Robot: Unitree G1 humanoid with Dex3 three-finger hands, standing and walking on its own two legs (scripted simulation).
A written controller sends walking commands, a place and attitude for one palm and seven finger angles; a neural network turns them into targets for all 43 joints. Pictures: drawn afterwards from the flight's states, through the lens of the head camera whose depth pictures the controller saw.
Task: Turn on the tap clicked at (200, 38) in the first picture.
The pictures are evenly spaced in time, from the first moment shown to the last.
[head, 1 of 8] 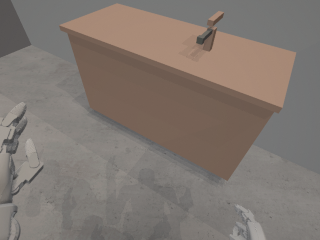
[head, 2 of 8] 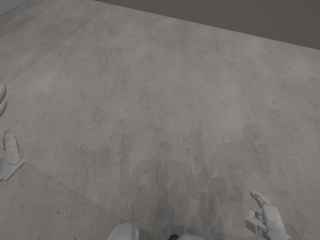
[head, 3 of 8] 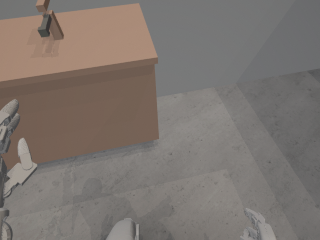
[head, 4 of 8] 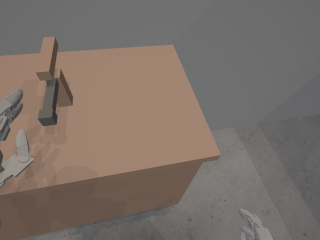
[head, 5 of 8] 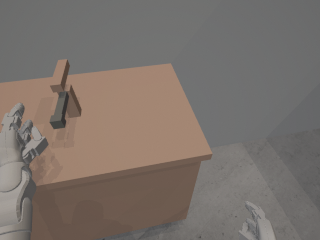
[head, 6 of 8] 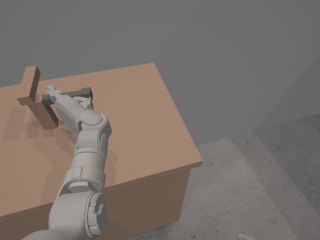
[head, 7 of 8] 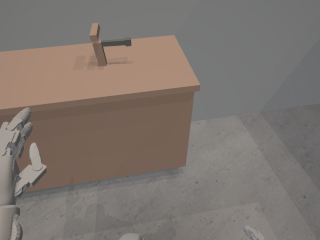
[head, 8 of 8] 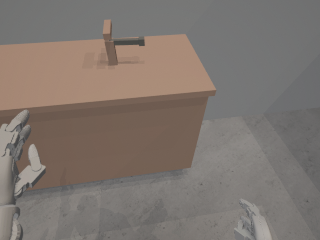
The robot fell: no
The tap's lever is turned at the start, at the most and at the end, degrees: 0 86 86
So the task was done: yes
